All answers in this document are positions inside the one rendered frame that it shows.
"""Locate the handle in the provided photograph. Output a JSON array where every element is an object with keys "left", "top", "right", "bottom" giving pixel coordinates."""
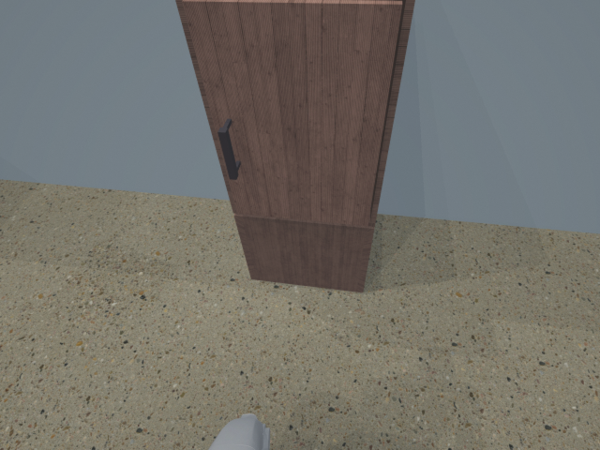
[{"left": 217, "top": 119, "right": 241, "bottom": 180}]

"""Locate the cupboard door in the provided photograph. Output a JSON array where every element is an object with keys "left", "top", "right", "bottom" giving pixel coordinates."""
[{"left": 182, "top": 0, "right": 402, "bottom": 226}]

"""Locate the robot left thigh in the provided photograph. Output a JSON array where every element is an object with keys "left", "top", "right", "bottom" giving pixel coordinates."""
[{"left": 208, "top": 418, "right": 270, "bottom": 450}]

